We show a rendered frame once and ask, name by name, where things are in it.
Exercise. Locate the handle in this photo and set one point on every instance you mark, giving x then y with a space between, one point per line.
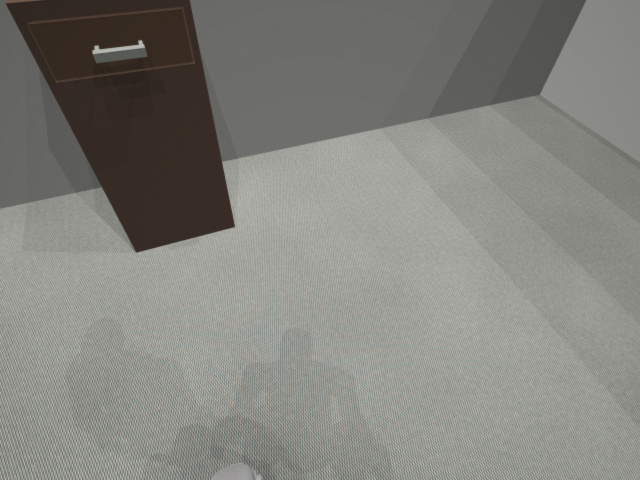
119 53

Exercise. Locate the drawer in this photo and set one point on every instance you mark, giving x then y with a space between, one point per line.
68 43

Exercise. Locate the cabinet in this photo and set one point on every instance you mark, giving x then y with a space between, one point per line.
148 134

